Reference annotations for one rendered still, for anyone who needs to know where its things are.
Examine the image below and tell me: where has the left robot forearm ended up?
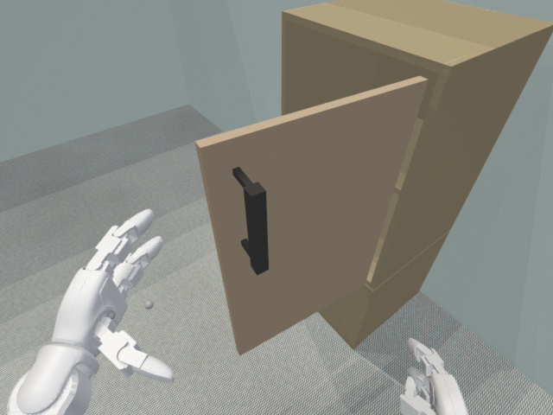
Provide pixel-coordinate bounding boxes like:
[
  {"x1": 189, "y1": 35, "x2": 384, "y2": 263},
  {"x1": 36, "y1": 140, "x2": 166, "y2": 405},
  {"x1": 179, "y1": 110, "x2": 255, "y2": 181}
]
[{"x1": 7, "y1": 343, "x2": 99, "y2": 415}]

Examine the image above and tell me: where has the robot left hand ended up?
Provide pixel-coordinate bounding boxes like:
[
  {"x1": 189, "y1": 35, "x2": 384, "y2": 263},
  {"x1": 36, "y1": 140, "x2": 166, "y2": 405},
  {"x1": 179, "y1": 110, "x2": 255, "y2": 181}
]
[{"x1": 52, "y1": 209, "x2": 175, "y2": 383}]

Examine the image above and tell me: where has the handle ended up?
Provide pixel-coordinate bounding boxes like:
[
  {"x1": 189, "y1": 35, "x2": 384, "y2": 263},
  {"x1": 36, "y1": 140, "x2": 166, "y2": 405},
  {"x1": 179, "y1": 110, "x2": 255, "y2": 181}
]
[{"x1": 232, "y1": 167, "x2": 269, "y2": 275}]

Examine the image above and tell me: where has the robot right hand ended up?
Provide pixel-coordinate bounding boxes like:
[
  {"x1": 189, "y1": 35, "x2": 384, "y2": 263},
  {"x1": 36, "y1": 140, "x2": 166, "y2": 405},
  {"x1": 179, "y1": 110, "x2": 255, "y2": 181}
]
[{"x1": 400, "y1": 338, "x2": 468, "y2": 415}]

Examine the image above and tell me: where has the cupboard door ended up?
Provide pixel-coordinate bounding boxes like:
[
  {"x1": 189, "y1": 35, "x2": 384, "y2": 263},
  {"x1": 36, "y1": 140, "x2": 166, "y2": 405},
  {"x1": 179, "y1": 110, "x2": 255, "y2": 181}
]
[{"x1": 195, "y1": 76, "x2": 428, "y2": 356}]

